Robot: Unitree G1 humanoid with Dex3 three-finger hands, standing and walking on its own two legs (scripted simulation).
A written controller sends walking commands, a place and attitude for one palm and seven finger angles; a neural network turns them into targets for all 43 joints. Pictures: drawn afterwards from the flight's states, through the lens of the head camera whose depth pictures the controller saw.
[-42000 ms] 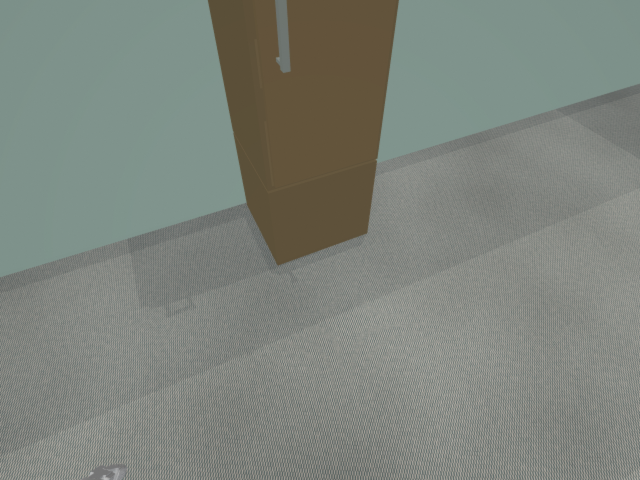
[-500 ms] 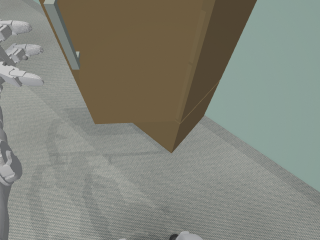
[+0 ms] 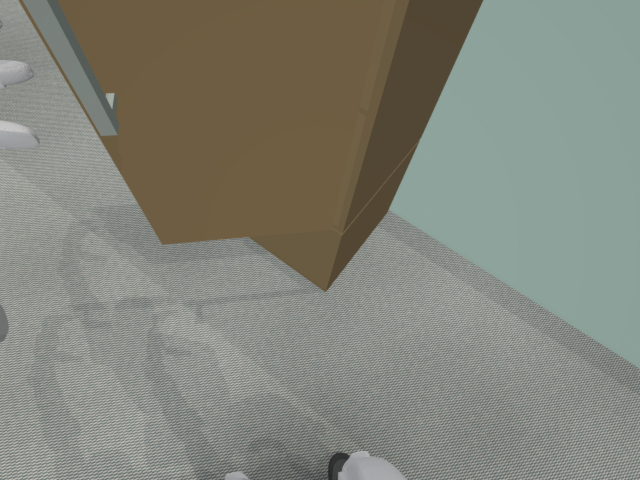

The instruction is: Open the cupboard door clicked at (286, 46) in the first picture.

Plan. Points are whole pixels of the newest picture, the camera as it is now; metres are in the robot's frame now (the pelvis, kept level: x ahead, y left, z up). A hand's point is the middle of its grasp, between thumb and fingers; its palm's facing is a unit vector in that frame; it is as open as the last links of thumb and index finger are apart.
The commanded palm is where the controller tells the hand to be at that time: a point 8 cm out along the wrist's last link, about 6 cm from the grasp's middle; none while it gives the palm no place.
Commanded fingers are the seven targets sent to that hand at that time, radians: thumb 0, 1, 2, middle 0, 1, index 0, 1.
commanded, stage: move the hooked fingers beside the handle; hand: left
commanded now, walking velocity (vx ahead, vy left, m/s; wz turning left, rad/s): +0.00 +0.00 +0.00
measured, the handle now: (80, 56) +0.56 +0.21 +0.16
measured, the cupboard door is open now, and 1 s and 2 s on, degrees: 44 44 44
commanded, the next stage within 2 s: slide the fingers in behind the handle in 0.54 s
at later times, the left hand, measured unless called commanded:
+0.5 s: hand out of the picture +0.51 +0.29 +0.16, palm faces +0.04 -1.00 +0.01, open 14.0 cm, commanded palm +0.49 +0.33 +0.15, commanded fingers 0.00 -0.50 0.30 -0.30 -1.20 -0.30 -1.20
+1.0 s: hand (20, 93) +0.51 +0.26 +0.16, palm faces +0.02 -1.00 +0.01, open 14.0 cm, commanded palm +0.49 +0.30 +0.15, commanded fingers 0.00 -0.50 0.30 -0.30 -1.20 -0.30 -1.20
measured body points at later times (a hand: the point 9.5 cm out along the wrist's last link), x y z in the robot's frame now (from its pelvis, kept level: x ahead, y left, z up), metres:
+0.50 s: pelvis +0.00 +0.00 +0.00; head +0.12 +0.02 +0.43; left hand +0.50 +0.34 +0.16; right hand +0.01 -0.27 -0.10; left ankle -0.04 +0.10 -0.72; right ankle +0.00 -0.13 -0.72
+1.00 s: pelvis -0.01 +0.00 +0.00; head +0.10 +0.02 +0.43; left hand +0.50 +0.31 +0.16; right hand -0.02 -0.27 -0.10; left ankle -0.04 +0.10 -0.72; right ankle +0.00 -0.13 -0.72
